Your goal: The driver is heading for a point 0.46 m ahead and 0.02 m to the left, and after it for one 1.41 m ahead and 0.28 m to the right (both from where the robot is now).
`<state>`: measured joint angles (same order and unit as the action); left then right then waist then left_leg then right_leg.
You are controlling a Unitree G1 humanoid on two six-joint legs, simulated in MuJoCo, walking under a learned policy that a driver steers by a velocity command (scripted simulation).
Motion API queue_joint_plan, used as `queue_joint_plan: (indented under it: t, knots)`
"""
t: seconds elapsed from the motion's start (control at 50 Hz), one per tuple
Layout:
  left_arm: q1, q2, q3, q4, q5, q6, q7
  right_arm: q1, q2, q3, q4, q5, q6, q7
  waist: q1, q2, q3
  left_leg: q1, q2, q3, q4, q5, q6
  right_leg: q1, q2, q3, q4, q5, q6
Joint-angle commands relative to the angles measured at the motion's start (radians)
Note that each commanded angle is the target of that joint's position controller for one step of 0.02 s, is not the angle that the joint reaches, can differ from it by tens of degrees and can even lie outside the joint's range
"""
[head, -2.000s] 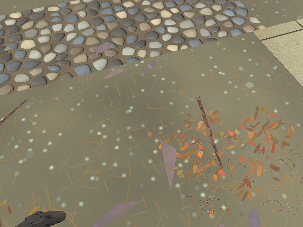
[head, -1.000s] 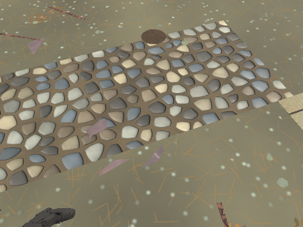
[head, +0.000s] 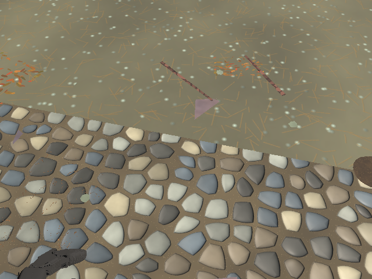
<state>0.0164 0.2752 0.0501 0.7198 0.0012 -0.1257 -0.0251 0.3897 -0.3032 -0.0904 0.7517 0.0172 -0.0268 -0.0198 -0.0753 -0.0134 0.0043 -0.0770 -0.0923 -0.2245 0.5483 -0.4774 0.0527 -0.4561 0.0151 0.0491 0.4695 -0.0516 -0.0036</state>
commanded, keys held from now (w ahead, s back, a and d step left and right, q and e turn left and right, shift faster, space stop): w+q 0.40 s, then w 0.02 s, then w+e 0.58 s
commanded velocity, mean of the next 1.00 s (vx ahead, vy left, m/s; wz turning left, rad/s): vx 0.50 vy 0.00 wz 0.15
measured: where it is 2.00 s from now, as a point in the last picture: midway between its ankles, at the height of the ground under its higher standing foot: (164, 146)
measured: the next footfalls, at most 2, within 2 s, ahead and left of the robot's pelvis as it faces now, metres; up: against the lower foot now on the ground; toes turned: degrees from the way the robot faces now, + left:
left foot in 0.52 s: +0.39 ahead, +0.19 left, +0.00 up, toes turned +19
right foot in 1.06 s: +0.73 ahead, +0.02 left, +0.00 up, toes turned +0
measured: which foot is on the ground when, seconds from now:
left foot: down 0.00-0.00, up 0.02-0.50, down 0.52-1.00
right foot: down 0.00-0.52, up 0.54-1.00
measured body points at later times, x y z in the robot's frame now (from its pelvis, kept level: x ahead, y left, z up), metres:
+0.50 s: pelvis +0.26 +0.04 +0.00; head +0.29 +0.06 +0.45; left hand +0.17 +0.32 -0.13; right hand +0.55 -0.11 -0.06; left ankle +0.36 +0.18 -0.72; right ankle +0.12 -0.13 -0.72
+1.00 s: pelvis +0.53 +0.11 +0.00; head +0.56 +0.11 +0.45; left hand +0.69 +0.36 -0.10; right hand +0.59 -0.18 -0.12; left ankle +0.35 +0.18 -0.72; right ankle +0.70 +0.01 -0.70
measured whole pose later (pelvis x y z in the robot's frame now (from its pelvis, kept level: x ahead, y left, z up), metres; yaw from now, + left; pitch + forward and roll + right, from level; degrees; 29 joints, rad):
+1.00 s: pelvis +0.53 +0.11 +0.00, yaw +5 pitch +2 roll +2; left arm 0.09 0.26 0.04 0.77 -0.02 -0.04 -0.06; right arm 0.32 -0.27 -0.08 0.82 0.01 -0.06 -0.02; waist -0.06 -0.03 0.03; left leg 0.12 -0.01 0.26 0.25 -0.39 -0.01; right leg -0.61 -0.06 -0.04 0.63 -0.05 -0.05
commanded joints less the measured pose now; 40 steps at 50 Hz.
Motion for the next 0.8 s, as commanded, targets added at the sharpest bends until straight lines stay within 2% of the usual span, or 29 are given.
queue_joint_plan:
  t: [0.02, 0.04, 0.06, 0.08, 0.1, 0.12, 0.16, 0.2, 0.24, 0.32, 0.38, 0.42, 0.46, 0.48, 0.5, 0.52, 0.54, 0.56, 0.58, 0.6, 0.62, 0.64, 0.66, 0.7, 0.74, 0.8]
  knots:
    - [0.342, 0.302, 0.093, 0.024, 0.023, -0.004, 0.009, 0.101, 0.018, 0.021, -0.118, 0.018, -0.023, 0.003, 0.107, -0.326, -0.334, -0.573, -0.024, 0.054, 0.604, -0.122, -0.015, 0.814, -0.427, 0.672, -0.122, -0.306, -0.259]
    - [0.318, 0.205, 0.073, 0.012, -0.003, 0.0, 0.004, 0.091, -0.094, 0.005, -0.09, 0.03, -0.023, -0.002, 0.13, -0.229, -0.271, -0.7, 0.062, 0.027, 0.737, -0.1, -0.028, 0.782, -0.437, 0.755, -0.174, -0.538, -0.249]
    - [0.272, 0.14, 0.055, -0.002, -0.006, 0.007, 0.009, -0.022, -0.151, -0.011, -0.101, 0.022, -0.018, -0.001, 0.159, -0.134, -0.145, -0.728, 0.097, 0.047, 0.764, -0.004, -0.032, 0.663, -0.391, 0.583, -0.186, -0.509, -0.201]
    - [0.221, 0.123, 0.046, -0.007, 0.004, 0.015, 0.011, -0.077, -0.146, -0.013, -0.111, 0.01, -0.013, -0.003, 0.143, -0.069, -0.078, -0.694, 0.132, 0.079, 0.746, 0.068, -0.037, 0.543, -0.348, 0.446, -0.196, -0.371, -0.174]
    - [0.192, 0.101, 0.038, 0.001, 0.009, 0.02, 0.013, -0.112, -0.133, -0.015, -0.123, 0.0, -0.012, 0.0, 0.129, -0.064, -0.025, -0.673, 0.158, 0.08, 0.699, 0.116, -0.039, 0.452, -0.31, 0.35, -0.216, -0.257, -0.167]
    - [0.181, 0.09, 0.033, 0.007, 0.015, 0.019, 0.017, -0.108, -0.113, -0.016, -0.128, 0.005, -0.009, 0.007, 0.106, -0.087, -0.011, -0.626, 0.184, 0.083, 0.667, 0.146, -0.036, 0.394, -0.283, 0.272, -0.238, -0.186, -0.155]
    - [0.184, 0.09, 0.035, 0.023, 0.007, 0.011, 0.019, -0.102, -0.071, -0.009, -0.135, 0.015, 0.002, 0.014, 0.096, -0.102, -0.002, -0.604, 0.202, 0.109, 0.621, 0.165, -0.04, 0.355, -0.267, 0.176, -0.28, -0.112, -0.165]
    - [0.194, 0.119, 0.045, 0.039, 0.003, 0.005, 0.02, -0.135, -0.051, -0.003, -0.158, 0.01, 0.009, 0.016, 0.095, -0.078, 0.014, -0.638, 0.213, 0.116, 0.558, 0.207, -0.051, 0.352, -0.28, 0.113, -0.31, -0.038, -0.185]
    - [0.2, 0.141, 0.052, 0.049, 0.004, 0.007, 0.022, -0.165, -0.045, 0.002, -0.172, 0.007, 0.009, 0.02, 0.099, -0.061, 0.016, -0.664, 0.219, 0.121, 0.479, 0.286, -0.06, 0.375, -0.286, 0.048, -0.322, 0.035, -0.192]
    - [0.211, 0.165, 0.055, 0.065, 0.0, 0.021, 0.027, -0.266, -0.027, 0.013, -0.193, 0.007, -0.004, 0.044, 0.135, -0.046, 0.041, -0.614, 0.204, 0.182, 0.257, 0.478, -0.051, 0.395, -0.253, -0.105, -0.323, 0.117, -0.159]
    - [0.26, 0.19, 0.06, 0.087, -0.011, 0.036, 0.029, -0.354, -0.017, 0.02, -0.225, 0.009, -0.006, 0.063, 0.164, -0.038, 0.071, -0.597, 0.187, 0.231, 0.146, 0.491, -0.032, 0.453, -0.271, -0.159, -0.312, 0.142, -0.144]
    - [0.284, 0.206, 0.065, 0.101, -0.023, 0.048, 0.027, -0.383, -0.024, 0.018, -0.245, 0.009, -0.006, 0.072, 0.161, -0.042, 0.082, -0.577, 0.168, 0.252, 0.099, 0.427, -0.006, 0.503, -0.294, -0.179, -0.279, 0.237, -0.135]
    - [0.306, 0.23, 0.068, 0.121, -0.036, 0.058, 0.026, -0.353, -0.041, 0.007, -0.25, -0.002, -0.006, 0.071, 0.117, -0.064, 0.046, -0.454, 0.107, 0.282, 0.064, 0.315, 0.036, 0.529, -0.31, -0.185, -0.186, 0.537, -0.134]
    - [0.298, 0.243, 0.068, 0.129, -0.04, 0.064, 0.026, -0.268, -0.074, -0.011, -0.231, -0.006, -0.005, 0.067, 0.051, -0.072, -0.004, -0.328, 0.072, 0.298, 0.028, 0.291, 0.062, 0.527, -0.302, -0.199, -0.068, 0.674, -0.124]
    - [0.287, 0.228, 0.057, 0.135, -0.041, 0.068, 0.029, -0.106, -0.121, -0.038, -0.181, -0.005, -0.004, 0.057, -0.043, -0.053, -0.085, -0.084, 0.041, 0.309, -0.044, 0.371, 0.093, 0.443, -0.269, -0.23, 0.116, 0.69, -0.1]
    - [0.293, 0.171, 0.03, 0.118, -0.015, 0.062, 0.028, 0.06, -0.197, -0.063, -0.142, -0.009, 0.003, 0.038, -0.107, 0.036, -0.205, 0.25, 0.188, 0.121, -0.004, 0.427, 0.14, 0.192, -0.224, -0.23, 0.412, 0.361, -0.065]
    - [0.418, 0.04, -0.015, 0.095, -0.004, 0.042, 0.009, 0.05, -0.285, -0.063, -0.14, -0.015, -0.005, 0.03, 0.005, 0.275, -0.358, 0.52, 0.491, -0.401, -0.094, 0.296, 0.32, -0.17, -0.033, -0.135, 0.78, -0.528, -0.01]
    - [0.315, 0.157, 0.014, 0.113, -0.044, 0.023, 0.002, 0.072, -0.187, -0.04, -0.152, -0.019, -0.016, 0.035, -0.078, 0.132, -0.403, 0.47, 0.503, -0.474, -0.192, 0.227, 0.304, -0.231, -0.034, 0.053, 0.881, -0.557, -0.021]
    - [0.212, 0.187, 0.027, 0.067, -0.072, 0.017, -0.001, 0.018, -0.159, -0.026, -0.135, -0.024, -0.027, 0.039, -0.067, 0.125, -0.225, 0.339, 0.465, -0.287, -0.215, 0.304, 0.252, -0.303, -0.072, 0.042, 0.882, -0.479, -0.028]
    - [0.191, 0.167, 0.023, 0.063, -0.058, 0.017, 0.006, -0.047, -0.129, -0.017, -0.124, -0.018, -0.034, 0.039, -0.02, 0.083, -0.14, 0.202, 0.419, -0.162, -0.233, 0.374, 0.214, -0.283, -0.121, 0.031, 0.807, -0.384, -0.027]
    - [0.192, 0.162, 0.027, 0.073, -0.037, 0.025, 0.01, -0.104, -0.09, -0.007, -0.121, -0.019, -0.04, 0.041, 0.015, 0.089, -0.081, 0.093, 0.38, -0.068, -0.266, 0.419, 0.191, -0.245, -0.148, 0.028, 0.75, -0.323, -0.017]
    - [0.239, 0.153, 0.03, 0.091, -0.035, 0.041, 0.01, -0.14, -0.066, 0.0, -0.123, -0.026, -0.049, 0.04, 0.053, 0.109, -0.063, 0.013, 0.358, -0.002, -0.309, 0.433, 0.177, -0.174, -0.168, 0.041, 0.726, -0.266, -0.008]
    - [0.269, 0.132, 0.028, 0.104, -0.037, 0.057, 0.012, -0.158, -0.057, -0.001, -0.117, -0.029, -0.06, 0.04, 0.072, 0.108, -0.057, -0.032, 0.351, 0.031, -0.349, 0.431, 0.175, -0.135, -0.171, 0.04, 0.715, -0.233, 0.001]
    - [0.274, 0.096, 0.024, 0.108, -0.036, 0.081, 0.018, -0.173, -0.062, -0.005, -0.094, -0.031, -0.081, 0.037, 0.094, 0.081, -0.018, -0.082, 0.351, 0.112, -0.4, 0.486, 0.175, -0.146, -0.17, 0.047, 0.679, -0.185, 0.019]
    - [0.23, 0.084, 0.024, 0.093, -0.032, 0.088, 0.021, -0.163, -0.07, -0.009, -0.07, -0.04, -0.088, 0.028, 0.088, 0.068, 0.018, -0.076, 0.34, 0.188, -0.42, 0.525, 0.163, -0.208, -0.165, 0.066, 0.606, -0.099, 0.032]
    - [0.167, 0.068, 0.02, 0.074, -0.026, 0.079, 0.008, -0.154, -0.081, -0.011, -0.047, -0.039, -0.088, 0.017, 0.071, 0.065, 0.04, -0.048, 0.31, 0.298, -0.432, 0.544, 0.13, -0.221, -0.146, 0.047, 0.421, 0.079, 0.03]
Keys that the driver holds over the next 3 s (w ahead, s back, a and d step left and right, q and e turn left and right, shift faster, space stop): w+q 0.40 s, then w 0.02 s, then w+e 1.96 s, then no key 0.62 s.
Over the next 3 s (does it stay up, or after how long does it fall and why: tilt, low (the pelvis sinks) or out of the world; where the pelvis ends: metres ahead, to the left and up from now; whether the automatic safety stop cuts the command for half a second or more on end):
stays up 1.40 -0.21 0.01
